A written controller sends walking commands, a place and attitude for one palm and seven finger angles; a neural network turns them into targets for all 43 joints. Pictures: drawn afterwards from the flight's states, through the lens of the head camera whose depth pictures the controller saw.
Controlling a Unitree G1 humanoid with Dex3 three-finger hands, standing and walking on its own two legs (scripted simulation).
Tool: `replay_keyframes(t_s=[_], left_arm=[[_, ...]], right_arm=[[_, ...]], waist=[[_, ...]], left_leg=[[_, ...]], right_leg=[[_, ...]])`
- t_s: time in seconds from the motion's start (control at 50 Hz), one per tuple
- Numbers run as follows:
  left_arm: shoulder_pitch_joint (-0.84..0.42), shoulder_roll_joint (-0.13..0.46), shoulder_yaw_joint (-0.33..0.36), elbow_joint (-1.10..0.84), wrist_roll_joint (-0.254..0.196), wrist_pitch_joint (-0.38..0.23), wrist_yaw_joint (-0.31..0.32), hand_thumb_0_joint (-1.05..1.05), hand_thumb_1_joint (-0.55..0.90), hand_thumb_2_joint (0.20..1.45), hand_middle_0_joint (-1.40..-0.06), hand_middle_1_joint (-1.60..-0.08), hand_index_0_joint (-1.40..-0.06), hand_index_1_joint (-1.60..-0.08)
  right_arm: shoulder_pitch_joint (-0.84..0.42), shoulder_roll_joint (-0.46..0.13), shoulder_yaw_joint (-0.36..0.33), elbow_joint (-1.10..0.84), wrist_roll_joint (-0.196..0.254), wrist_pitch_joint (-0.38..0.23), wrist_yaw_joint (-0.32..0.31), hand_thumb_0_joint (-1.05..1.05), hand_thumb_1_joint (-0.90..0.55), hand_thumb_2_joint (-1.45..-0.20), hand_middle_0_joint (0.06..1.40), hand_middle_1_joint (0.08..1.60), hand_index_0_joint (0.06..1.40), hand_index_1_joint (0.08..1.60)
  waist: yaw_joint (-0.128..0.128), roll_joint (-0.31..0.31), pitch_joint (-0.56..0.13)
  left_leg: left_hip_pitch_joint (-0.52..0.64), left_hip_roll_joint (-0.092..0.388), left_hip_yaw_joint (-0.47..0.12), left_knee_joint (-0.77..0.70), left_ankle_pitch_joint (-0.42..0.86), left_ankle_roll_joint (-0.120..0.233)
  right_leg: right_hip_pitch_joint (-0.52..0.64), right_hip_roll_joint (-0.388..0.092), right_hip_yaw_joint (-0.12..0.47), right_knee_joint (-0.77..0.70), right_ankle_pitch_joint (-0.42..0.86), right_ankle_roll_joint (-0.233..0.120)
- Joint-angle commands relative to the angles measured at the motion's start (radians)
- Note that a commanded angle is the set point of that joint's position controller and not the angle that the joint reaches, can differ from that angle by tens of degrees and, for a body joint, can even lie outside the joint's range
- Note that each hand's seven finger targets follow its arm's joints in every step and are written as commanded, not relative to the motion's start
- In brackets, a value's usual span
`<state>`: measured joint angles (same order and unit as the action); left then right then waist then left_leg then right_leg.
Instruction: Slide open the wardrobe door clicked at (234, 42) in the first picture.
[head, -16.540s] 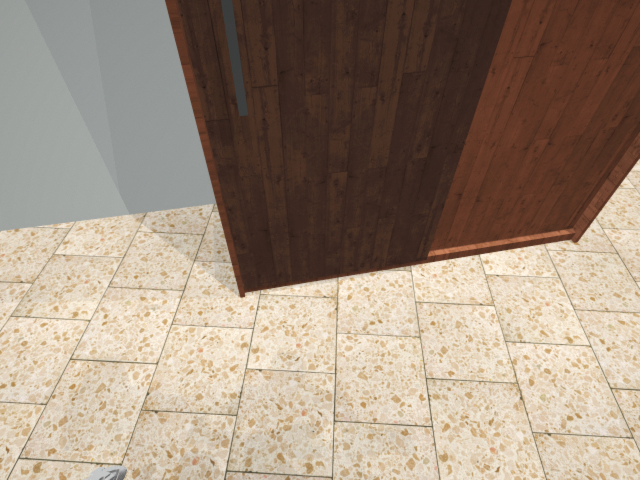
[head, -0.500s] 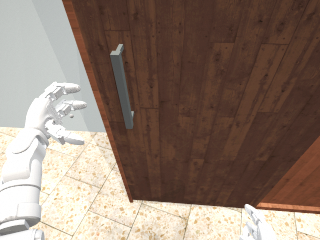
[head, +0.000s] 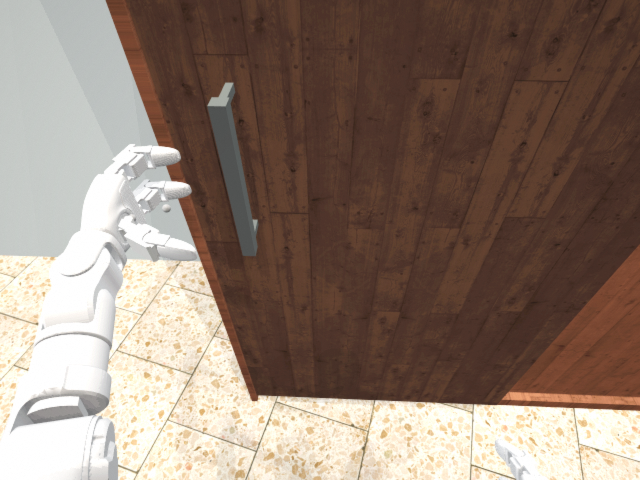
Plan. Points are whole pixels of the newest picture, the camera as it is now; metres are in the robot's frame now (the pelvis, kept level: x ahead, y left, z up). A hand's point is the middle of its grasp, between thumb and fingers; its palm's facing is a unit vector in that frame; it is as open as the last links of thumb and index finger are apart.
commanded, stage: move the hooked fingers beside the handle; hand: left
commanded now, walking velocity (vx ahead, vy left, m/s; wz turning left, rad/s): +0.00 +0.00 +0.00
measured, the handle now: (240, 179) +0.47 +0.13 +0.15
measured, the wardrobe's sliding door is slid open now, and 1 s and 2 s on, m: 0.00 0.00 0.00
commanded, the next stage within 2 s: feel for the door with the fingertips in 1.04 s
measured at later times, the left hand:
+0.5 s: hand (172, 201) +0.41 +0.20 +0.16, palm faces +0.03 -1.00 -0.01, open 14.0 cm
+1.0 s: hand (173, 203) +0.40 +0.20 +0.16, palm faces +0.00 -1.00 +0.00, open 14.0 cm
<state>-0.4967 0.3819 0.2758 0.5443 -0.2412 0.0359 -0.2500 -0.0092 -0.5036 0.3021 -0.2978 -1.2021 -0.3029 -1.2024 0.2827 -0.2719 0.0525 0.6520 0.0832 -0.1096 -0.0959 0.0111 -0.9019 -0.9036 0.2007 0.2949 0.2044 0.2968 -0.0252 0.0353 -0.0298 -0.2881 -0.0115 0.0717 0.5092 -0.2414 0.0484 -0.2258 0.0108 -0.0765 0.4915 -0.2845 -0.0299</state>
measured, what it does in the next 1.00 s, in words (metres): stands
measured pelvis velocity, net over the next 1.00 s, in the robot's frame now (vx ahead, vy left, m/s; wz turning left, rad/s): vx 0.00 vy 0.00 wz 0.00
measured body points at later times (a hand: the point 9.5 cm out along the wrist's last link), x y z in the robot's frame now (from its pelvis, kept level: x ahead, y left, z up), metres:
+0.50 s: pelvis +0.00 -0.01 +0.00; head +0.01 -0.02 +0.45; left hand +0.40 +0.26 +0.16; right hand +0.10 -0.27 -0.11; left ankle +0.02 +0.09 -0.74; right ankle -0.02 -0.10 -0.74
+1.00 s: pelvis +0.00 +0.00 +0.00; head +0.01 -0.01 +0.45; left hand +0.39 +0.25 +0.16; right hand +0.12 -0.26 -0.10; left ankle +0.02 +0.09 -0.74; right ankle -0.02 -0.10 -0.74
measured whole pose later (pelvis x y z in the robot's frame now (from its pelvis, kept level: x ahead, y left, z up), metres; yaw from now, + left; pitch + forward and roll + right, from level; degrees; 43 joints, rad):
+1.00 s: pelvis +0.00 +0.00 +0.00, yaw +0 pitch +2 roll -1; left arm -0.55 0.38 0.26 0.64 -0.25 -0.01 -0.26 -0.01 -0.50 0.30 -0.30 -1.20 -0.30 -1.20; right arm 0.29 -0.28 0.04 0.65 0.09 -0.08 -0.09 0.01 -0.90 -0.90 0.20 0.29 0.20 0.30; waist -0.02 0.04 -0.04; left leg -0.32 -0.01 0.06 0.53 -0.25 0.05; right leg -0.25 0.02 -0.08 0.50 -0.29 -0.03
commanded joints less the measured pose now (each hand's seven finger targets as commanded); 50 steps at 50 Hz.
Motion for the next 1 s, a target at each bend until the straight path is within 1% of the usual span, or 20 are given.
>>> replay_keyframes(t_s=[0.0,0.06,0.1,0.14,0.2,0.26,0.32,0.34,0.42,0.5,0.54,0.56,0.58,0.64,0.72,0.78,0.84,0.88,0.94,0.98], left_arm=[[-0.468,0.229,0.058,-0.187,-0.005,-0.089,0.015,0.000,-0.500,0.300,-0.300,-1.200,-0.300,-1.200],[-0.445,0.248,0.078,-0.124,-0.004,-0.092,0.016,0.000,-0.500,0.300,-0.300,-1.200,-0.300,-1.200],[-0.515,0.230,0.052,-0.114,-0.002,-0.098,0.017,0.000,-0.500,0.300,-0.300,-1.200,-0.300,-1.200],[-0.455,0.300,0.114,-0.074,0.005,-0.106,0.022,0.000,-0.500,0.300,-0.300,-1.200,-0.300,-1.200],[-0.488,0.266,0.083,-0.126,0.006,-0.129,0.011,0.000,-0.500,0.300,-0.300,-1.200,-0.300,-1.200],[-0.434,0.278,0.105,-0.113,-0.005,-0.135,-0.002,0.000,-0.500,0.300,-0.300,-1.200,-0.300,-1.200],[-0.489,0.281,0.096,-0.069,-0.011,-0.129,-0.012,0.000,-0.500,0.300,-0.300,-1.200,-0.300,-1.200],[-0.505,0.306,0.103,-0.087,-0.005,-0.138,-0.012,0.000,-0.500,0.300,-0.300,-1.200,-0.300,-1.200],[-0.568,0.279,0.073,-0.102,-0.004,-0.152,-0.016,0.000,-0.500,0.300,-0.300,-1.200,-0.300,-1.200],[-0.520,0.247,0.059,-0.104,-0.015,-0.151,-0.019,0.000,-0.500,0.300,-0.300,-1.200,-0.300,-1.200],[-0.444,0.282,0.100,-0.051,-0.014,-0.136,-0.013,0.000,-0.500,0.300,-0.300,-1.200,-0.300,-1.200],[-0.451,0.254,0.076,-0.047,-0.015,-0.128,-0.015,0.000,-0.500,0.300,-0.300,-1.200,-0.300,-1.200],[-0.455,0.279,0.097,-0.046,-0.012,-0.124,-0.012,0.000,-0.500,0.300,-0.300,-1.200,-0.300,-1.200],[-0.430,0.345,0.143,-0.071,-0.001,-0.126,-0.007,0.000,-0.500,0.300,-0.300,-1.200,-0.300,-1.200],[-0.443,0.343,0.154,-0.147,-0.010,-0.154,-0.021,0.000,-0.500,0.300,-0.300,-1.200,-0.300,-1.200],[-0.476,0.262,0.076,-0.171,-0.019,-0.150,-0.040,0.000,-0.500,0.300,-0.300,-1.200,-0.300,-1.200],[-0.470,0.241,0.052,-0.122,-0.026,-0.121,-0.045,0.000,-0.500,0.300,-0.300,-1.200,-0.300,-1.200],[-0.525,0.191,0.004,-0.132,-0.023,-0.110,-0.037,0.000,-0.500,0.300,-0.300,-1.200,-0.300,-1.200],[-0.489,0.203,0.023,-0.129,-0.017,-0.108,-0.005,0.000,-0.500,0.300,-0.300,-1.200,-0.300,-1.200],[-0.534,0.188,0.017,-0.125,-0.015,-0.111,0.015,0.000,-0.500,0.300,-0.300,-1.200,-0.300,-1.200]], right_arm=[[-0.052,-0.132,-0.056,-0.124,0.002,-0.041,-0.005,0.000,-0.900,-0.900,0.200,0.300,0.200,0.300],[-0.036,-0.140,-0.058,-0.119,0.001,-0.030,-0.001,0.000,-0.900,-0.900,0.200,0.300,0.200,0.300],[-0.035,-0.139,-0.058,-0.115,0.002,-0.027,0.000,0.000,-0.900,-0.900,0.200,0.300,0.200,0.300],[-0.024,-0.146,-0.061,-0.117,0.000,-0.017,0.002,0.000,-0.900,-0.900,0.200,0.300,0.200,0.300],[-0.030,-0.138,-0.059,-0.136,0.001,-0.015,0.006,0.000,-0.900,-0.900,0.200,0.300,0.200,0.300],[-0.028,-0.140,-0.062,-0.140,0.002,-0.011,0.005,0.000,-0.900,-0.900,0.200,0.300,0.200,0.300],[-0.025,-0.142,-0.060,-0.128,0.007,-0.011,-0.002,0.000,-0.900,-0.900,0.200,0.300,0.200,0.300],[-0.021,-0.148,-0.063,-0.125,0.007,-0.008,-0.004,0.000,-0.900,-0.900,0.200,0.300,0.200,0.300],[-0.016,-0.142,-0.061,-0.119,0.006,-0.016,-0.005,0.000,-0.900,-0.900,0.200,0.300,0.200,0.300],[-0.017,-0.142,-0.064,-0.118,0.007,-0.021,-0.002,0.000,-0.900,-0.900,0.200,0.300,0.200,0.300],[-0.008,-0.149,-0.067,-0.115,0.004,-0.015,0.001,0.000,-0.900,-0.900,0.200,0.300,0.200,0.300],[-0.016,-0.146,-0.062,-0.120,0.006,-0.014,0.003,0.000,-0.900,-0.900,0.200,0.300,0.200,0.300],[-0.015,-0.147,-0.065,-0.122,0.006,-0.011,0.004,0.000,-0.900,-0.900,0.200,0.300,0.200,0.300],[-0.019,-0.149,-0.065,-0.137,0.005,0.000,0.005,0.000,-0.900,-0.900,0.200,0.300,0.200,0.300],[-0.030,-0.137,-0.063,-0.154,0.004,-0.004,0.005,0.000,-0.900,-0.900,0.200,0.300,0.200,0.300],[-0.038,-0.133,-0.061,-0.152,0.009,-0.009,0.001,0.000,-0.900,-0.900,0.200,0.300,0.200,0.300],[-0.029,-0.144,-0.061,-0.135,0.012,-0.010,-0.004,0.000,-0.900,-0.900,0.200,0.300,0.200,0.300],[-0.037,-0.140,-0.061,-0.129,0.013,-0.013,-0.004,0.000,-0.900,-0.900,0.200,0.300,0.200,0.300],[-0.033,-0.142,-0.061,-0.124,0.008,-0.012,0.000,0.000,-0.900,-0.900,0.200,0.300,0.200,0.300],[-0.035,-0.139,-0.061,-0.119,0.006,-0.013,0.002,0.000,-0.900,-0.900,0.200,0.300,0.200,0.300]], waist=[[-0.005,0.025,-0.263],[0.000,-0.040,-0.268],[-0.013,-0.010,-0.254],[0.009,-0.038,-0.259],[0.002,0.011,-0.288],[0.007,-0.018,-0.285],[-0.012,-0.026,-0.226],[-0.014,-0.031,-0.239],[-0.027,0.025,-0.273],[-0.018,0.026,-0.297],[-0.002,-0.042,-0.276],[-0.009,-0.041,-0.254],[-0.003,-0.049,-0.252],[0.011,-0.025,-0.263],[0.008,0.009,-0.312],[-0.014,0.042,-0.282],[-0.025,-0.012,-0.243],[-0.033,0.029,-0.234],[-0.018,0.005,-0.252],[-0.026,-0.033,-0.253]], left_leg=[[0.248,0.040,-0.117,-0.048,0.231,-0.009],[0.208,0.037,-0.107,-0.047,0.228,-0.004],[0.202,0.033,-0.101,-0.043,0.206,-0.002],[0.174,0.033,-0.096,-0.040,0.207,0.001],[0.195,0.029,-0.091,-0.037,0.237,0.001],[0.189,0.030,-0.082,-0.033,0.238,0.007],[0.151,0.028,-0.081,-0.040,0.156,0.008],[0.157,0.030,-0.079,-0.036,0.163,0.011],[0.197,0.027,-0.092,-0.030,0.171,0.007],[0.221,0.028,-0.094,-0.025,0.215,0.005],[0.182,0.030,-0.087,-0.024,0.210,0.009],[0.164,0.025,-0.079,-0.028,0.200,0.011],[0.149,0.025,-0.080,-0.030,0.193,0.009],[0.130,0.024,-0.070,-0.026,0.202,0.011],[0.171,0.022,-0.069,-0.018,0.250,0.011],[0.206,0.028,-0.077,-0.019,0.246,0.009],[0.195,0.031,-0.088,-0.023,0.205,0.009],[0.211,0.029,-0.099,-0.028,0.188,0.004],[0.218,0.032,-0.113,-0.030,0.194,0.000],[0.211,0.031,-0.113,-0.034,0.181,0.002]], right_leg=[[-0.062,-0.008,0.050,-0.067,0.238,-0.003],[-0.034,-0.008,0.052,-0.064,0.262,0.001],[-0.054,-0.009,0.056,-0.065,0.251,0.002],[-0.023,-0.011,0.060,-0.064,0.258,0.001],[-0.015,-0.010,0.063,-0.052,0.295,0.001],[-0.003,-0.006,0.069,-0.055,0.313,0.005],[-0.043,-0.006,0.071,-0.071,0.244,0.009],[-0.033,-0.009,0.072,-0.071,0.247,0.009],[-0.058,-0.004,0.071,-0.067,0.237,0.005],[-0.049,-0.002,0.066,-0.060,0.277,0.003],[-0.030,-0.005,0.065,-0.062,0.287,0.007],[-0.032,-0.006,0.069,-0.062,0.294,0.010],[-0.027,-0.007,0.068,-0.060,0.294,0.010],[0.004,-0.014,0.078,-0.055,0.311,0.011],[0.027,-0.008,0.082,-0.045,0.365,0.010],[-0.026,-0.002,0.070,-0.052,0.331,0.007],[-0.064,-0.001,0.063,-0.065,0.278,0.007],[-0.098,-0.001,0.056,-0.066,0.243,0.003],[-0.092,0.000,0.052,-0.066,0.224,0.000],[-0.092,0.001,0.053,-0.068,0.219,0.004]])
